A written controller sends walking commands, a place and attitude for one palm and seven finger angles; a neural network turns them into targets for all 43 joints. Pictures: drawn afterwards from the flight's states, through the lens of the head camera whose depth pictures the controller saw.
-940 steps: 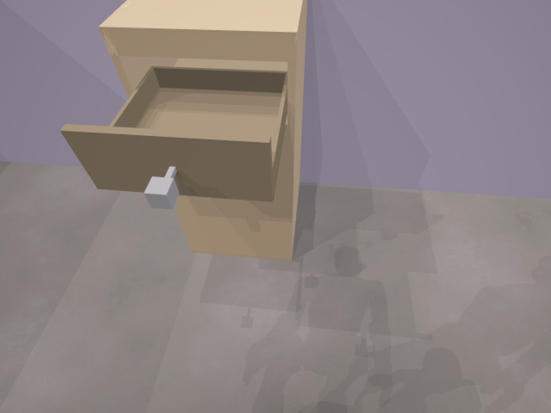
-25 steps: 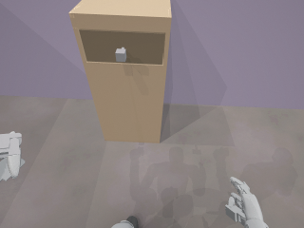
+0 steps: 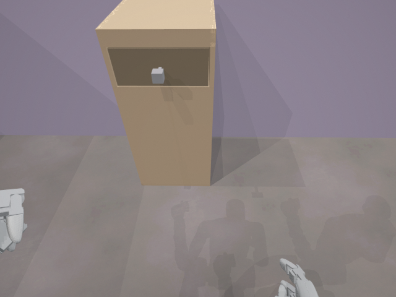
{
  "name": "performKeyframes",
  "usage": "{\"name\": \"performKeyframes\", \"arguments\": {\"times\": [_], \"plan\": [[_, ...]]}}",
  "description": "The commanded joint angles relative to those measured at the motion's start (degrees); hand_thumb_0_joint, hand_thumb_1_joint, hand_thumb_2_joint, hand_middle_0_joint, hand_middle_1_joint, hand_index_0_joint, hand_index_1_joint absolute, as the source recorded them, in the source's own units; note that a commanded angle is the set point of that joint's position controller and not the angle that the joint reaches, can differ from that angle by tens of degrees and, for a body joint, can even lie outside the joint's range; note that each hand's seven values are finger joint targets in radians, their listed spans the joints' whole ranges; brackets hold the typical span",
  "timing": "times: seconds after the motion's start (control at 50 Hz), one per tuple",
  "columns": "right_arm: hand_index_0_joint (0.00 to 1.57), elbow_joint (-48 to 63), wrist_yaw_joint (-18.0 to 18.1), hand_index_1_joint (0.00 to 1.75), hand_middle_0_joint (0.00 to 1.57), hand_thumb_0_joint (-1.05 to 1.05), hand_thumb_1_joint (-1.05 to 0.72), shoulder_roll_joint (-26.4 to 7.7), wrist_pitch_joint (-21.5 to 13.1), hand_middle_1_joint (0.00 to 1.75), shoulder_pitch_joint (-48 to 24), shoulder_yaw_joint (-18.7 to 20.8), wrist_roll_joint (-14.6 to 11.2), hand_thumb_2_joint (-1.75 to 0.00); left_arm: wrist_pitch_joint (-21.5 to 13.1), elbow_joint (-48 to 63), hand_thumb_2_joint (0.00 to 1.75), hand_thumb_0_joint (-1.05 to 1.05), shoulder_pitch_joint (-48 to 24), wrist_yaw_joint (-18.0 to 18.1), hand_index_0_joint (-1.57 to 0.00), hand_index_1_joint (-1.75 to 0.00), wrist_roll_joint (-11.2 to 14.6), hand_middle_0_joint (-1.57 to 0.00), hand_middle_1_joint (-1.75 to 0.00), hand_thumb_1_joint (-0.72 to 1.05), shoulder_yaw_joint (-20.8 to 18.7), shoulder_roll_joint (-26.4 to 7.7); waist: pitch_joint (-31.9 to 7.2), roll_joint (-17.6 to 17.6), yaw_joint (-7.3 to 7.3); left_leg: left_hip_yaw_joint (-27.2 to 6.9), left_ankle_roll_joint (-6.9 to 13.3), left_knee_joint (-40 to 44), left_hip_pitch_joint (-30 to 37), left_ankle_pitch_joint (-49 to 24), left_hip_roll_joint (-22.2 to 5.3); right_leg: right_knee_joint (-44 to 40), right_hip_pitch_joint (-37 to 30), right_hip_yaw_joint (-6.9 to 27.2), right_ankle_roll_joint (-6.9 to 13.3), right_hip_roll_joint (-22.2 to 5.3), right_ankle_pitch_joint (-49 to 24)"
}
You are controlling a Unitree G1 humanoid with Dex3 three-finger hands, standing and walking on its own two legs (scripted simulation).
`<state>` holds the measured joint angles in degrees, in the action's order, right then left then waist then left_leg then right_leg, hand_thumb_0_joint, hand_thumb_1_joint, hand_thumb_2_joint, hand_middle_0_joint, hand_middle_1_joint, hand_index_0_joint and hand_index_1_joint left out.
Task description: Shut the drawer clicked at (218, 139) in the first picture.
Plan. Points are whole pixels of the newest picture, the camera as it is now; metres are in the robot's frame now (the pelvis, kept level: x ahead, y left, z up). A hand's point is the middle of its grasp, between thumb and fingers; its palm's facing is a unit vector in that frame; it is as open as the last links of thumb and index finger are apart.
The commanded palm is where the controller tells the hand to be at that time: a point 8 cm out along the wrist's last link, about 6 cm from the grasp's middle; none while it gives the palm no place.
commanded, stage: stop stepping back and stand still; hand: left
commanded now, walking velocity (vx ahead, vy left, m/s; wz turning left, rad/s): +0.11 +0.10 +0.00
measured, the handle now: (158, 73) +0.90 +0.18 +0.03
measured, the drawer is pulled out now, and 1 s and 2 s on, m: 0.00 0.00 0.00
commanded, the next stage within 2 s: let the arm hang, fingers relaxed in 1.00 s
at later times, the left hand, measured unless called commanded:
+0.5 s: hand (14, 226) +0.19 +0.27 +0.17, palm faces +0.42 -0.77 -0.48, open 3.3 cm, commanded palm +0.13 +0.30 +0.18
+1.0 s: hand (5, 229) +0.18 +0.28 +0.16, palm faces +0.39 -0.81 -0.44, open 3.3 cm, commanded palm +0.13 +0.32 +0.18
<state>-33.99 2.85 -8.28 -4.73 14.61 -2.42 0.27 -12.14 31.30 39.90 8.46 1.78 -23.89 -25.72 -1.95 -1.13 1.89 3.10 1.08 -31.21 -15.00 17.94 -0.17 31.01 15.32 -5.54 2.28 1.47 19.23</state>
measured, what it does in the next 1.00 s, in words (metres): steps on the spot: left foot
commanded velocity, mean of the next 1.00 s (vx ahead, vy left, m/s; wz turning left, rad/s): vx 0.02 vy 0.03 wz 0.00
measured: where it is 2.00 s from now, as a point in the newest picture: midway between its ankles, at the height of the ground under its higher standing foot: outside the picture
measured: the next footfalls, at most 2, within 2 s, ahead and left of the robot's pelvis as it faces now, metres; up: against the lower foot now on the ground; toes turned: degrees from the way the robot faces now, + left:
left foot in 0.36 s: +0.03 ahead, +0.13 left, +0.00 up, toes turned +5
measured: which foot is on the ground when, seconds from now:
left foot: down 0.00-0.00, up 0.02-0.34, down 0.36-1.00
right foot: down 0.00-1.00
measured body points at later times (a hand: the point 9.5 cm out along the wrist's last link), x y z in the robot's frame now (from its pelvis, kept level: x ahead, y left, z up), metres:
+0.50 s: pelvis +0.01 +0.01 +0.00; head +0.00 +0.01 +0.45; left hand +0.16 +0.31 +0.19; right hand +0.17 -0.23 -0.07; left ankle -0.01 +0.12 -0.73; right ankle +0.02 -0.07 -0.73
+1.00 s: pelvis +0.00 +0.04 +0.01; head +0.01 +0.04 +0.46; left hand +0.16 +0.33 +0.18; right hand +0.17 -0.19 -0.07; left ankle -0.01 +0.12 -0.73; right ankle +0.02 -0.07 -0.73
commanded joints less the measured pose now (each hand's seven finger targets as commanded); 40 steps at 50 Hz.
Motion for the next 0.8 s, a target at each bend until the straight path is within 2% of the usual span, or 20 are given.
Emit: {"name": "performKeyframes", "arguments": {"times": [0.0, 0.02, 0.04, 0.06, 0.08, 0.1, 0.12, 0.18, 0.22, 0.26, 0.3, 0.32, 0.34, 0.36, 0.38, 0.42, 0.52, 0.58, 0.68, 0.78], "plan": [[0.20, 7.79, 1.15, 0.30, 0.20, 0.00, -0.90, -10.44, -1.25, 0.30, -9.18, 5.34, 0.19, -0.90, -1.23, 5.33, 0.90, 0.00, -8.31, 0.73, -1.40, -1.60, 0.10, -1.40, -1.60, 0.90, -1.56, -3.94, 5.68, 15.99, -2.01, -3.72, 0.10, -27.22, -20.79, 9.89, 0.05, -25.51, -1.26, 36.31, 6.75, -22.09, 23.48], [0.20, 6.54, 1.03, 0.30, 0.20, 0.00, -0.90, -10.56, -1.90, 0.30, -7.45, 5.32, 0.37, -0.90, -2.43, 6.67, 0.90, 0.00, -11.52, 0.70, -1.40, -1.60, -0.60, -1.40, -1.60, 0.90, -1.41, -4.09, 3.26, 12.98, -0.58, -4.44, -0.07, -30.56, -19.25, 5.94, -0.52, -23.18, -2.02, 31.24, 5.14, -20.46, 17.10], [0.20, 5.76, 1.11, 0.30, 0.20, 0.00, -0.90, -9.95, -2.40, 0.30, -6.61, 4.78, 0.57, -0.90, -2.95, 6.26, 0.90, 0.00, -11.70, 0.84, -1.40, -1.60, -0.78, -1.40, -1.60, 0.90, -1.69, -4.39, 0.48, 9.88, -0.28, -3.89, -0.42, -30.40, -17.29, 3.93, -1.11, -21.25, -2.18, 26.67, 5.33, -18.98, 14.89], [0.20, 5.65, 1.34, 0.30, 0.20, 0.00, -0.90, -9.45, -2.50, 0.30, -6.81, 4.28, 0.73, -0.90, -2.96, 6.37, 0.90, 0.00, -12.51, 0.94, -1.40, -1.60, -1.02, -1.40, -1.60, 0.90, -0.62, -3.86, 0.11, 6.95, -0.29, -2.60, -0.78, -28.53, -14.26, 2.64, -1.45, -21.71, 0.99, 22.68, 5.47, -17.90, 17.23], [0.20, 5.93, 1.63, 0.30, 0.20, 0.00, -0.90, -9.93, -2.47, 0.30, -7.83, 4.47, 0.48, -0.90, -3.16, 9.94, 0.90, 0.00, -16.07, 0.96, -1.40, -1.60, -1.23, -1.40, -1.60, 0.90, 0.31, -4.39, 1.00, 5.90, -0.30, -1.50, -0.84, -26.63, -12.23, 1.08, -1.57, -22.12, 3.34, 19.90, 4.70, -17.15, 16.86], [0.20, 6.02, 2.16, 0.30, 0.20, 0.00, -0.90, -9.69, -2.88, 0.30, -8.59, 4.24, 0.56, -0.90, -3.23, 9.23, 0.90, 0.00, -15.41, 1.13, -1.40, -1.60, -1.38, -1.40, -1.60, 0.90, 0.46, -4.40, 3.08, 4.93, -0.78, -0.60, -0.64, -24.57, -10.00, -0.45, -1.39, -23.22, 6.67, 18.15, 3.97, -16.33, 15.74], [0.20, 5.68, 2.42, 0.30, 0.20, 0.00, -0.90, -9.74, -3.29, 0.30, -8.49, 4.24, 0.69, -0.90, -3.66, 10.22, 0.90, 0.00, -15.40, 1.40, -1.40, -1.60, -1.54, -1.40, -1.60, 0.90, 0.51, -4.62, 2.97, 4.82, -1.15, 0.43, -0.34, -21.44, -9.07, -1.00, -1.07, -23.29, 5.92, 16.60, 3.23, -16.03, 14.42], [0.20, 5.86, 2.91, 0.30, 0.20, 0.00, -0.90, -10.17, -3.95, 0.30, -7.63, 5.00, 0.68, -0.90, -4.22, 12.08, 0.90, 0.00, -13.29, 2.31, -1.40, -1.60, -1.70, -1.40, -1.60, 0.90, -1.98, -7.00, 3.34, 5.66, -2.14, 2.02, 0.21, -12.31, -6.28, 0.10, -0.52, -24.07, 4.12, 15.96, 1.67, -16.25, 14.79], [0.20, 6.59, 2.86, 0.30, 0.20, 0.00, -0.90, -9.50, -4.13, 0.30, -7.28, 4.91, 0.69, -0.90, -4.39, 11.58, 0.90, 0.00, -9.72, 2.61, -1.40, -1.60, -1.52, -1.40, -1.60, 0.90, -2.66, -6.14, 2.68, 5.13, -2.94, 2.52, 0.70, -5.44, -4.36, 1.15, -0.46, -23.08, 1.65, 16.56, 2.30, -16.70, 14.00], [0.20, 6.85, 2.56, 0.30, 0.20, 0.00, -0.90, -9.51, -4.14, 0.30, -5.93, 5.07, 0.61, -0.90, -4.56, 11.00, 0.90, 0.00, -6.90, 2.80, -1.40, -1.60, -0.98, -1.40, -1.60, 0.90, -3.20, -5.30, 1.09, 3.08, -2.49, 2.29, 1.04, 2.27, 0.06, -0.37, -0.02, -20.35, 0.17, 15.36, 2.13, -15.62, 12.43], [0.20, 7.63, 2.37, 0.30, 0.20, 0.00, -0.90, -10.17, -4.04, 0.30, -5.15, 5.23, 0.32, -0.90, -5.05, 10.06, 0.90, 0.00, -4.52, 2.58, -1.40, -1.60, -0.54, -1.40, -1.60, 0.90, -3.32, -4.33, 0.02, -1.18, -2.01, -2.23, 2.13, 10.36, 2.94, 0.19, -2.65, -13.53, -2.11, 12.16, -0.12, -11.39, 6.28], [0.20, 8.10, 2.32, 0.30, 0.20, 0.00, -0.90, -10.97, -4.08, 0.30, -5.50, 5.45, 0.29, -0.90, -5.35, 10.13, 0.90, 0.00, -4.34, 2.52, -1.40, -1.60, -0.43, -1.40, -1.60, 0.90, -3.48, -4.09, -0.06, -4.45, -2.11, -7.32, 3.53, 12.75, 2.28, -1.21, -6.13, -9.27, -2.97, 10.17, -1.64, -7.89, 1.23], [0.20, 8.32, 2.00, 0.30, 0.20, 0.00, -0.90, -11.74, -4.00, 0.30, -5.70, 5.63, -0.15, -0.90, -5.56, 10.19, 0.90, 0.00, -4.68, 2.47, -1.40, -1.60, -0.44, -1.40, -1.60, 0.90, -3.68, -4.03, -0.92, -6.21, -2.28, -11.86, 4.80, 11.97, 1.96, -7.30, -9.48, -5.03, -3.51, 8.12, -3.15, -5.31, -5.47], [0.20, 8.54, 1.60, 0.30, 0.20, 0.00, -0.90, -12.14, -3.89, 0.30, -5.98, 5.70, -0.68, -0.90, -5.43, 10.03, 0.90, 0.00, -4.94, 2.23, -1.40, -1.60, -0.43, -1.40, -1.60, 0.90, -3.47, -4.07, -2.36, -4.10, -2.54, -12.33, 4.71, 10.12, 1.21, -14.30, -10.61, -2.99, -5.82, 7.08, -4.10, -4.25, -11.74], [0.20, 7.87, 1.71, 0.30, 0.20, 0.00, -0.90, -11.24, -4.02, 0.30, -5.95, 5.44, -0.90, -0.90, -5.17, 7.39, 0.90, 0.00, -3.04, 1.74, -1.40, -1.60, -0.04, -1.40, -1.60, 0.90, -4.15, -4.56, -3.13, -4.16, -2.25, -10.00, 3.82, 10.33, -0.72, -12.25, -9.61, -3.77, -7.16, 6.93, -4.08, -4.67, -11.24], [0.20, 8.03, 1.57, 0.30, 0.20, 0.00, -0.90, -10.91, -4.14, 0.30, -6.37, 4.73, -0.63, -0.90, -4.71, 8.50, 0.90, 0.00, -3.89, 1.33, -1.40, -1.60, -0.18, -1.40, -1.60, 0.90, -3.05, -3.85, -0.20, -4.22, -1.85, -8.22, 2.30, 10.33, -4.08, -14.24, -7.64, -4.01, -9.12, 6.70, -2.37, -4.40, -15.77], [0.20, 7.83, 1.19, 0.30, 0.20, 0.00, -0.90, -10.69, -4.64, 0.30, -6.53, 4.49, -0.37, -0.90, -4.43, 10.32, 0.90, 0.00, -5.56, 1.18, -1.40, -1.60, -0.08, -1.40, -1.60, 0.90, -1.74, -3.92, -2.82, 0.77, -1.90, -4.92, 0.59, 6.44, -0.78, -16.14, -4.80, -6.14, -10.12, 9.21, -1.43, -6.67, -23.31], [0.20, 8.15, 1.30, 0.30, 0.20, 0.00, -0.90, -10.65, -4.58, 0.30, -7.18, 4.34, 0.01, -0.90, -4.17, 12.49, 0.90, 0.00, -6.10, 1.40, -1.40, -1.60, -0.06, -1.40, -1.60, 0.90, -3.08, -5.38, -3.43, -0.97, -2.01, -5.13, 0.36, 7.52, 0.60, -15.95, -4.62, -6.15, -9.68, 8.91, -1.15, -6.32, -22.19], [0.20, 8.48, 1.43, 0.30, 0.20, 0.00, -0.90, -10.05, -3.96, 0.30, -7.54, 3.90, 0.12, -0.90, -3.71, 11.48, 0.90, 0.00, -5.29, 1.48, -1.40, -1.60, 0.24, -1.40, -1.60, 0.90, -3.39, -4.66, -2.45, -2.05, -2.24, -6.06, 0.13, 10.16, -0.47, -14.42, -5.18, -6.44, -10.17, 7.49, -1.48, -4.92, -18.78], [0.20, 8.57, 1.56, 0.30, 0.20, 0.00, -0.90, -10.12, -3.62, 0.30, -7.63, 3.93, 0.04, -0.90, -3.20, 9.93, 0.90, 0.00, -5.19, 1.14, -1.40, -1.60, 0.28, -1.40, -1.60, 0.90, -2.05, -3.05, -1.65, -2.09, -2.10, -5.94, -0.22, 11.36, -1.06, -14.29, -5.41, -6.70, -10.38, 6.50, -1.89, -4.37, -19.06]]}}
